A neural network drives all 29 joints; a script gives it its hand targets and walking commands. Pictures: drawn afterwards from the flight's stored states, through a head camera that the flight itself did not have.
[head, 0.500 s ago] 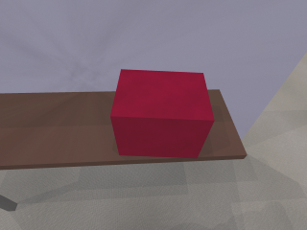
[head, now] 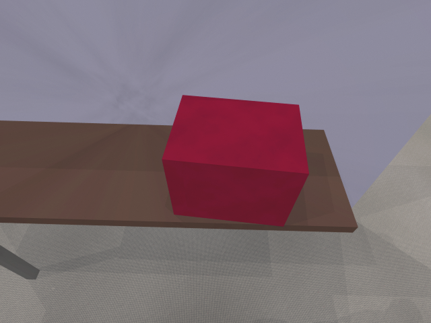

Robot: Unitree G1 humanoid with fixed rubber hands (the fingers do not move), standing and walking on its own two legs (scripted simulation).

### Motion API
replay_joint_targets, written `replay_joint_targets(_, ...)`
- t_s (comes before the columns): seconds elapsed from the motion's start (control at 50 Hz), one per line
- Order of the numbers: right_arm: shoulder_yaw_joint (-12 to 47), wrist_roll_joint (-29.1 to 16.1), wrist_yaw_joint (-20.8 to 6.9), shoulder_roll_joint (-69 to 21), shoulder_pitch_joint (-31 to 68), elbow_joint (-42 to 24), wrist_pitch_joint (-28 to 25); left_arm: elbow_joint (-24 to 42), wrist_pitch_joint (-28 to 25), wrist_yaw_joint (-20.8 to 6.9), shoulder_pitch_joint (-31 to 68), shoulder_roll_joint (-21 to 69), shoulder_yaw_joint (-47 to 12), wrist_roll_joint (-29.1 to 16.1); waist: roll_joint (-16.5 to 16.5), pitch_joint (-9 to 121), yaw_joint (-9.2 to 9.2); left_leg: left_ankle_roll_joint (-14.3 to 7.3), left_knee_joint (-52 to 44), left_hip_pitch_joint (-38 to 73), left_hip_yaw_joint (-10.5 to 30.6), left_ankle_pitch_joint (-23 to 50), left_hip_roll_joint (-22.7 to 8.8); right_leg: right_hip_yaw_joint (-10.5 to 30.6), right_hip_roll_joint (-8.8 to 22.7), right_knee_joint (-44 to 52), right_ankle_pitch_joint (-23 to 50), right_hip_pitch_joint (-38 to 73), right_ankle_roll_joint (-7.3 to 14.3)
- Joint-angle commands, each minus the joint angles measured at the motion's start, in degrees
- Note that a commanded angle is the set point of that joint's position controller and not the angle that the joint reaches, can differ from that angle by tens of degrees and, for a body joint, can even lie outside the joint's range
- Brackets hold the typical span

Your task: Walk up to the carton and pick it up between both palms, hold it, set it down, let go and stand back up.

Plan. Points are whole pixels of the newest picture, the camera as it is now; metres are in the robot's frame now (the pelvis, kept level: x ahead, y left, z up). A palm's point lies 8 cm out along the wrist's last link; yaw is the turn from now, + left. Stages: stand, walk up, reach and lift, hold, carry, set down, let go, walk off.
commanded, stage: walk up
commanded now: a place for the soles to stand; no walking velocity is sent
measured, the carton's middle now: (233, 161) +0.45 -0.02 -0.01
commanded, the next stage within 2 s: reach and lift in 0.28 s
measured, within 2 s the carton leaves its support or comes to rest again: neither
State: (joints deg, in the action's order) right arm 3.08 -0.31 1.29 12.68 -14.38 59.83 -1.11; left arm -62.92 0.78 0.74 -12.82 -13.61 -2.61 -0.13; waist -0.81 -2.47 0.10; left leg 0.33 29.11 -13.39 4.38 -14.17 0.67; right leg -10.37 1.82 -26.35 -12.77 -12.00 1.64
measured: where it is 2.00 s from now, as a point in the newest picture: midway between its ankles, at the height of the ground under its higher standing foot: outside the picture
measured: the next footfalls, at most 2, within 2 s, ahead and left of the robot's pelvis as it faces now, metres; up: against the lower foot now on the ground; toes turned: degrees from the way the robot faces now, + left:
none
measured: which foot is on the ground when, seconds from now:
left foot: down 0.00-1.00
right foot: down 0.00-1.00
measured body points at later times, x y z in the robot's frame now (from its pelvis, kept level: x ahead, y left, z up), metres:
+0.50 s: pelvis -0.03 -0.01 -0.04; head +0.02 +0.02 +0.40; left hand +0.16 +0.26 -0.15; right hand +0.17 -0.24 -0.15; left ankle +0.02 +0.13 -0.74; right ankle +0.02 -0.10 -0.74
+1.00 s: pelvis +0.00 -0.01 -0.01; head +0.06 +0.01 +0.44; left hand +0.18 +0.26 -0.11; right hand +0.16 -0.23 -0.11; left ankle +0.02 +0.13 -0.74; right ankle +0.02 -0.10 -0.74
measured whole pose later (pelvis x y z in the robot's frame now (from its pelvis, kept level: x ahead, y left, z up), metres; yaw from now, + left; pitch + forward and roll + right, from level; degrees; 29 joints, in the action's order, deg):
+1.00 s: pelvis +0.00 -0.01 -0.01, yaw -1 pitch +0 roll +0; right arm 1.1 -2.6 -1.0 9.1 -7.5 40.5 -7.7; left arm -23.3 17.7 -0.7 -8.7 -16.4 6.1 -2.5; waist 2.6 -7.2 -0.5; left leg 2.2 34.4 -18.0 -1.7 -16.6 -3.3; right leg -5.9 -0.3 -33.5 -16.2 -17.5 2.6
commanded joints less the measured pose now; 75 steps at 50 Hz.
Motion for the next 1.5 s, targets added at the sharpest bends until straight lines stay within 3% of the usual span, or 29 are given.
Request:
replay_joint_targets(0.0,-1.47,0.08,0.50,7.76,-2.57,-2.15,-0.68,2.09,-0.34,0.42,-0.98,-8.63,1.71,0.08,0.35,0.27,-0.30,-2.51,-4.08,-6.08,5.05,6.50,-4.74,8.11,7.19,7.20,-4.62,3.96,1.82)
replay_joint_targets(0.26,-1.80,0.18,0.87,8.66,-3.38,-3.51,-0.41,3.29,0.65,0.46,-0.24,-9.39,2.34,0.21,-0.81,-0.04,-0.12,-2.13,-1.84,-8.80,6.58,6.99,-3.82,5.92,7.67,5.87,-7.61,4.22,2.45)
replay_joint_targets(0.28,-10.38,6.75,-0.90,2.56,38.07,-12.31,-1.74,27.54,12.34,-0.72,40.64,-16.42,3.62,-1.91,3.11,6.93,-5.78,0.23,5.94,-16.11,-4.26,-8.10,-3.70,8.45,1.81,-9.73,-16.60,-8.50,0.39)
replay_joint_targets(0.3,-12.78,9.06,-2.07,5.60,29.18,-11.90,0.64,29.71,19.53,0.24,32.86,-16.32,4.88,-2.62,4.47,4.73,-4.63,0.55,8.33,-21.59,-7.76,-16.88,-2.80,8.36,2.31,-12.00,-23.46,-5.00,0.44)
replay_joint_targets(0.32,-13.03,8.52,-2.90,5.96,28.87,-14.26,3.22,31.02,24.57,-0.01,31.07,-15.46,5.68,-2.52,6.32,6.01,-4.33,0.74,9.40,-22.71,-8.65,-16.36,-2.59,9.26,2.95,-11.72,-23.16,-1.51,0.40)
replay_joint_targets(0.34,-11.56,7.35,-3.78,5.64,27.41,-16.46,5.22,33.83,28.12,0.07,28.09,-13.62,6.19,-2.81,5.12,8.73,-3.27,0.92,10.11,-21.92,-9.09,-12.81,-2.89,9.10,3.23,-12.46,-17.57,-0.74,0.24)
replay_joint_targets(0.38,-8.40,3.80,-5.37,5.33,20.62,-16.30,7.44,38.64,34.05,0.28,21.22,-9.36,7.36,-0.44,-0.99,12.36,-1.11,2.19,10.29,-17.63,-8.78,-7.58,-3.35,7.43,2.14,-13.88,-7.12,-2.84,1.40)
replay_joint_targets(0.4,-7.00,1.77,-5.57,6.32,17.22,-15.48,8.10,39.26,36.28,-0.01,17.68,-8.39,8.73,1.57,-3.42,13.23,-0.71,3.01,9.82,-14.08,-8.68,-5.73,-3.34,6.43,1.50,-13.69,-5.10,-2.83,1.81)
replay_joint_targets(0.44,-4.24,-2.65,-5.14,8.40,13.57,-13.89,9.13,38.60,39.19,-1.16,10.17,-6.86,11.21,4.45,-5.45,12.80,-0.27,4.16,9.03,-4.94,-8.41,7.66,-2.79,4.30,-1.19,-12.26,5.07,-2.03,1.50)
replay_joint_targets(0.52,-2.13,-5.86,-3.30,12.00,13.00,-15.47,10.51,40.94,40.79,-3.00,2.54,-5.32,13.18,7.78,-2.61,3.30,-0.45,3.81,3.12,-0.02,-8.71,9.70,-1.27,4.11,-3.27,-4.70,6.21,1.62,0.20)
replay_joint_targets(0.58,-2.76,-4.02,-2.32,9.95,15.42,-21.01,10.47,43.46,38.63,-2.93,5.61,-7.03,13.55,7.60,1.15,-2.93,0.02,2.10,0.40,-4.00,-10.16,-0.39,-0.54,6.34,-1.68,-0.30,-3.43,0.52,-0.70)
replay_joint_targets(0.68,-3.92,-1.27,-3.29,4.24,15.22,-29.58,6.27,46.88,30.21,-1.50,12.61,-9.08,14.06,4.38,2.58,2.86,1.36,0.63,1.84,-6.00,-11.40,-0.34,-1.04,8.83,0.33,-0.03,-2.25,-0.78,-1.65)
replay_joint_targets(0.78,-5.02,-0.23,-3.39,2.96,11.44,-31.61,-0.19,48.99,21.36,-0.98,13.00,-10.16,12.62,0.39,1.92,13.58,0.18,0.14,4.67,-7.16,-10.41,4.57,-1.41,10.16,0.95,-3.99,8.53,2.25,-2.26)
replay_joint_targets(0.84,-5.29,-1.47,-2.35,3.76,7.95,-28.86,-5.13,49.36,17.23,-0.81,9.31,-10.26,11.31,-1.88,-0.31,18.13,-0.95,1.10,5.17,-3.35,-9.52,11.62,-0.98,9.17,0.04,-5.51,16.54,3.65,-2.05)
replay_joint_targets(0.9,-4.76,-2.85,-1.68,4.95,4.97,-24.42,-9.06,47.34,14.92,-1.19,3.68,-9.12,10.64,-2.64,-1.69,18.12,-0.92,2.21,3.68,2.84,-8.56,18.70,-0.44,7.62,-1.30,-3.29,20.64,3.86,-1.79)
replay_joint_targets(0.96,-4.98,-2.52,-1.68,6.15,4.16,-21.55,-10.36,43.68,14.53,-1.59,-0.38,-7.22,9.41,-2.70,-1.06,12.07,-0.67,2.78,-0.70,5.84,-7.97,17.12,-0.63,6.25,-2.67,2.04,13.27,3.89,-1.09)
replay_joint_targets(1.06,-4.99,-1.55,-2.27,5.91,7.48,-24.52,-11.20,40.40,12.26,-1.21,1.63,-6.40,8.80,-2.66,2.08,6.38,0.38,2.32,-4.45,7.74,-8.24,17.33,0.06,6.24,-3.38,7.14,9.78,3.41,-1.10)
replay_joint_targets(1.14,-5.08,-1.87,-3.24,4.45,8.31,-26.62,-10.88,40.32,8.81,-0.51,5.32,-6.15,8.17,-2.83,2.17,3.81,1.53,1.55,-7.13,7.23,-8.68,11.97,-0.13,7.21,-3.15,8.83,3.81,3.89,-0.84)
replay_joint_targets(1.22,-5.94,-2.48,-3.93,3.64,6.16,-27.92,-10.37,41.47,5.86,0.38,5.91,-5.83,7.11,-3.03,0.11,3.26,1.76,1.19,-8.71,7.31,-9.19,8.14,-0.58,8.24,-2.70,9.68,-0.40,3.26,-0.29)
replay_joint_targets(1.36,-8.14,-3.66,-4.05,3.31,2.59,-28.75,-10.46,43.88,2.43,1.24,2.90,-4.90,4.93,-4.02,-3.09,1.78,0.87,1.86,-10.74,7.33,-8.73,7.93,-0.93,8.74,-2.72,10.19,-0.03,3.92,0.31)
replay_joint_targets(1.48,-9.13,-3.86,-4.25,3.19,2.62,-32.84,-11.83,44.17,-1.38,1.58,0.99,-4.93,3.32,-6.09,-0.73,1.30,0.81,1.78,-11.03,7.04,-7.67,7.95,-0.97,9.03,-2.64,10.21,-0.08,3.67,0.51)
